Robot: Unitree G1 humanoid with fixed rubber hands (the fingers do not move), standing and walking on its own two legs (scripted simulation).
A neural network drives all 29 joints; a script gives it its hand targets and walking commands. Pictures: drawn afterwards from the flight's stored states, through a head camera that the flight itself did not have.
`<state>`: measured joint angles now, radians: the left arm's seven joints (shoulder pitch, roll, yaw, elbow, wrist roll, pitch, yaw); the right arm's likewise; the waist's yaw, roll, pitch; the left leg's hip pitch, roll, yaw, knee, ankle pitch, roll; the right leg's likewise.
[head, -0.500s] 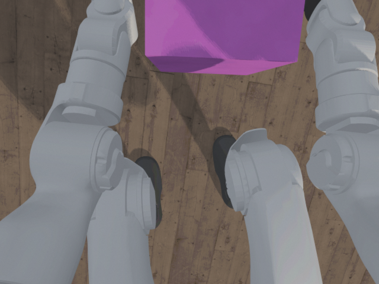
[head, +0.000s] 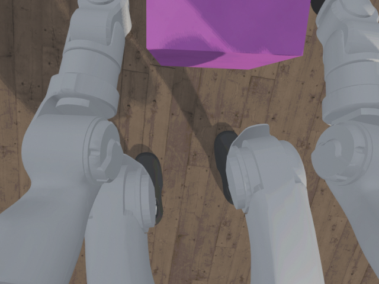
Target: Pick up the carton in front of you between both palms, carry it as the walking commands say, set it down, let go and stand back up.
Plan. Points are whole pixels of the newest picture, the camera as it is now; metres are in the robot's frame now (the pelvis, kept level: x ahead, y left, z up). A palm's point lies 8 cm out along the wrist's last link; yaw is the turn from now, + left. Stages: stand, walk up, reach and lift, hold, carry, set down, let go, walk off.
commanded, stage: set down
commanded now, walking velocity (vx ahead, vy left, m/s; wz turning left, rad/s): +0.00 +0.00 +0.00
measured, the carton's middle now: (216, 2) +0.53 -0.12 -0.24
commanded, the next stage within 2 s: let go in 1.42 s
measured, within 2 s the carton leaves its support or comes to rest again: neither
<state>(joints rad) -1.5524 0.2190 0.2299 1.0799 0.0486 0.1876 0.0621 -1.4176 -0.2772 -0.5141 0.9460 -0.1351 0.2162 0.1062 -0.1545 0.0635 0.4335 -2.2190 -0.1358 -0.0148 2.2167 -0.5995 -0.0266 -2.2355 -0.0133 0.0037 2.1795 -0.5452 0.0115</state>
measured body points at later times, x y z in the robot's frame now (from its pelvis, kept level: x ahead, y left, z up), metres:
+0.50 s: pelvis +0.01 -0.01 +0.00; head +0.38 -0.05 +0.25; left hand +0.61 +0.05 -0.16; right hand +0.52 -0.32 -0.16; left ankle +0.11 +0.11 -0.34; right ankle +0.12 -0.12 -0.34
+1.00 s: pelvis +0.02 -0.01 +0.12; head +0.35 -0.05 +0.41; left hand +0.61 +0.05 +0.01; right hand +0.52 -0.33 +0.01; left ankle +0.11 +0.11 -0.34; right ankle +0.12 -0.12 -0.34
